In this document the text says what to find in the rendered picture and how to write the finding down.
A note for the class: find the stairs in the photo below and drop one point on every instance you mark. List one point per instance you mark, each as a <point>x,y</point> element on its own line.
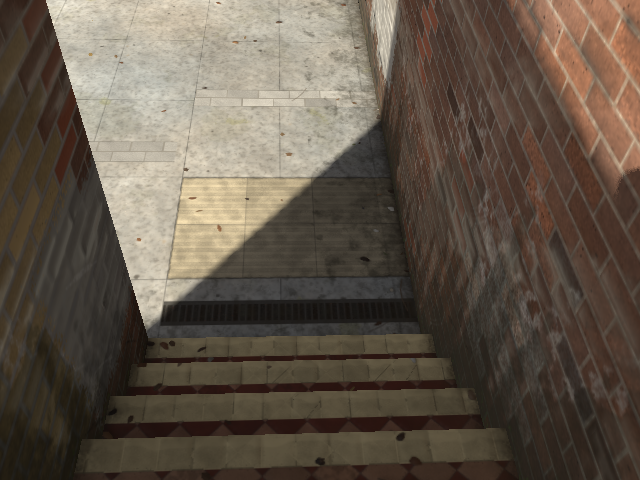
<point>334,407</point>

